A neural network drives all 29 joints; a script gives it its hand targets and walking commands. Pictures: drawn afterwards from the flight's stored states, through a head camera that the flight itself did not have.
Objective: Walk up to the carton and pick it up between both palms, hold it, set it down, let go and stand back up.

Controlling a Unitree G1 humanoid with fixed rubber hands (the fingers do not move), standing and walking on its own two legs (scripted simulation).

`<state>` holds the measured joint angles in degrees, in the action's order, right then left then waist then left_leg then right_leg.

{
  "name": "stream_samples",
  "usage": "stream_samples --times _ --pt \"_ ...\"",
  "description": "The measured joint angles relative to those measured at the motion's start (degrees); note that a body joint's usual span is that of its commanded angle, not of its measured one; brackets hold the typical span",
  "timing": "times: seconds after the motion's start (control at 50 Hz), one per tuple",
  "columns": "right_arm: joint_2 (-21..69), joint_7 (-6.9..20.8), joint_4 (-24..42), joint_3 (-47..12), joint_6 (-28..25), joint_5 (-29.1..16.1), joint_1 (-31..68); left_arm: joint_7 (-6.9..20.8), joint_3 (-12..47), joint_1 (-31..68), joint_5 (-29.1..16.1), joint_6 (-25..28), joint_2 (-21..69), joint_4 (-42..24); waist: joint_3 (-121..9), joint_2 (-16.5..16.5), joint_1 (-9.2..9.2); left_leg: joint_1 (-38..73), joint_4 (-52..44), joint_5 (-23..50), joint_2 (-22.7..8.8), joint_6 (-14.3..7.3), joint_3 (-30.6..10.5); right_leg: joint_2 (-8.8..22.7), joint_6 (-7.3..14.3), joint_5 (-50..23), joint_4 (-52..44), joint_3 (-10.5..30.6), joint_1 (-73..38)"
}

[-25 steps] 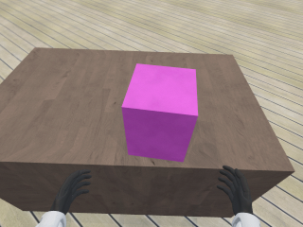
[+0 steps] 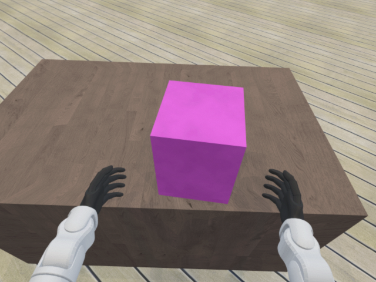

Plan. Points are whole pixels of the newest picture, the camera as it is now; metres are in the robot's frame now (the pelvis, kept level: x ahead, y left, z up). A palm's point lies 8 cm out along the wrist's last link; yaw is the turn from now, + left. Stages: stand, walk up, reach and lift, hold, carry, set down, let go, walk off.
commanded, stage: reach and lift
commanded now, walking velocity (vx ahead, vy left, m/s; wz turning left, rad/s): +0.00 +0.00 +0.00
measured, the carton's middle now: (199, 143) +0.47 -0.01 +0.00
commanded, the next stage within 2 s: none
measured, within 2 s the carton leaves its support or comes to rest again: neither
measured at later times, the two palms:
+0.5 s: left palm (105, 151) +0.36 +0.20 +0.10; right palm (276, 168) +0.34 -0.17 +0.08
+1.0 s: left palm (107, 122) +0.42 +0.20 +0.13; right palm (272, 136) +0.41 -0.17 +0.11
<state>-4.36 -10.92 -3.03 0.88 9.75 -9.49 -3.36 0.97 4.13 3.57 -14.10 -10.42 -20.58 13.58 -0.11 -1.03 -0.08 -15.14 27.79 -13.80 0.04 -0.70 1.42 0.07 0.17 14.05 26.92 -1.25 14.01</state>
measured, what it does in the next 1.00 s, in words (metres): stands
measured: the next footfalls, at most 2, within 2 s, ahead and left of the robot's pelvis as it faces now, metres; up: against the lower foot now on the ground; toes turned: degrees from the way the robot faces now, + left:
none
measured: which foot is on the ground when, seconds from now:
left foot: down 0.00-1.00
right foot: down 0.00-1.00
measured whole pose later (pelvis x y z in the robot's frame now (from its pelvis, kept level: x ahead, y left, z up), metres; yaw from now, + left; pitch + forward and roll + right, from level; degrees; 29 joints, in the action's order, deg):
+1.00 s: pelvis +0.00 +0.00 +0.00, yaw +0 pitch +1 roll +0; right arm -7.3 -13.1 -37.3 5.9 14.7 -10.6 40.7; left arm 0.1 3.0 43.8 -14.1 -18.5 -20.6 37.0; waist 2.3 -1.0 -0.1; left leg -15.1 27.8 -13.8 0.0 -0.7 1.4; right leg 0.1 0.2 14.0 26.9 -1.3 14.0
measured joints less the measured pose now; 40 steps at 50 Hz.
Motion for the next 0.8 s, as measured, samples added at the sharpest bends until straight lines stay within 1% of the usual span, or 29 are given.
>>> stream_samples --times 0.1,0.26,0.38,0.52,0.66,0.74,0.8 --pt "-1.27 -0.27 -1.09 0.0 1.36 -0.41 4.2 0.14 0.0 3.36 0.0 -2.91 0.0 -0.01 0.0 0.0 0.01 0.0 0.0 0.02 0.0 0.0 0.0 0.0 0.0 -0.03 0.0 0.0 0.0" --pt "-1.78 -0.55 -8.08 0.0 3.11 -0.72 13.22 0.28 -0.01 10.58 0.0 -5.9 0.0 -0.02 0.0 0.0 0.0 0.0 0.0 0.04 0.0 0.0 0.0 0.0 0.0 -0.06 0.0 0.0 0.0" --pt "-1.93 -1.29 -11.94 0.0 3.48 -0.9 18.45 0.77 -0.25 16.33 0.0 -8.77 0.0 0.42 0.35 0.0 0.0 -0.01 -0.01 0.04 0.0 0.0 0.0 0.0 0.0 -0.06 0.0 0.0 0.01" --pt "-2.26 -2.01 -15.32 0.0 4.38 -1.12 23.7 0.97 -1.12 21.76 0.0 -11.17 0.0 3.5 1.5 0.0 0.0 0.0 -0.01 0.04 0.0 0.0 0.0 0.0 0.0 -0.07 0.0 0.0 0.01" --pt "-2.67 -2.17 -18.89 0.11 4.75 -1.12 29.15 0.7 -1.17 25.83 0.01 -11.36 0.0 7.07 2.42 0.0 0.0 0.0 -0.02 0.04 0.0 0.0 0.0 0.0 0.0 -0.07 0.0 0.0 0.01" --pt "-2.68 -2.17 -21.72 0.92 4.84 -1.12 32.55 0.23 -1.17 28.71 0.01 -11.26 0.0 10.05 2.45 0.0 0.0 0.0 -0.04 0.04 0.0 0.0 0.0 0.0 0.0 -0.07 0.0 0.0 0.02" --pt "-2.68 -2.18 -24.89 2.01 4.9 -1.12 35.53 0.01 -1.18 31.53 0.01 -10.73 0.0 13.44 2.45 0.0 -0.01 0.0 -0.04 0.04 0.0 0.0 0.0 0.0 0.0 -0.07 0.0 0.0 0.02"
